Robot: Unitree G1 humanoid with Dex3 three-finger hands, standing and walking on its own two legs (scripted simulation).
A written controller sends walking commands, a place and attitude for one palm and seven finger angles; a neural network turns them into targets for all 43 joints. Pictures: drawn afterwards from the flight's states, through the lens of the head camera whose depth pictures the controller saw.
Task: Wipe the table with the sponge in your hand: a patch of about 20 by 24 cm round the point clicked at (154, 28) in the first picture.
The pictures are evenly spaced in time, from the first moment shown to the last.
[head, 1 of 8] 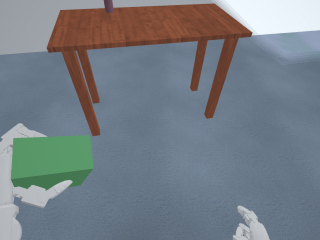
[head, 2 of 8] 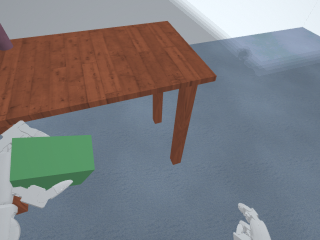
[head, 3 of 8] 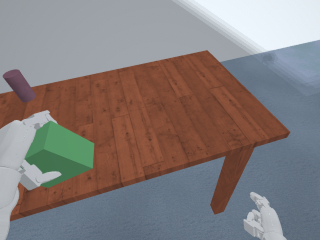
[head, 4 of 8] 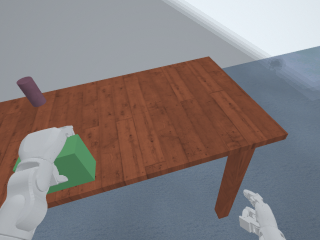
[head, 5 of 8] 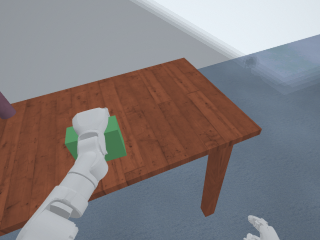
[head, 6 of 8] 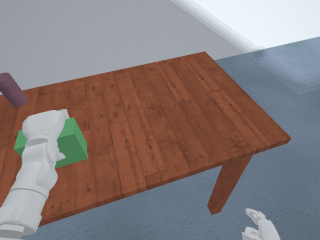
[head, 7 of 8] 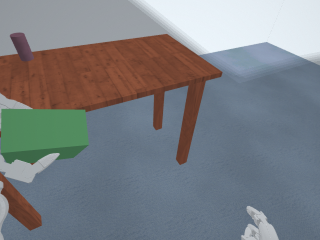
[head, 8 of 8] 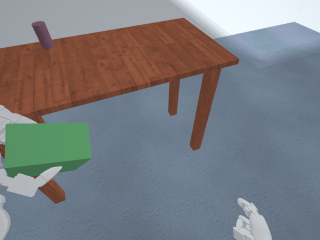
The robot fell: no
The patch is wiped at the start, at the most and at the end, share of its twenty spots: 0.00 1.00 1.00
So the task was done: yes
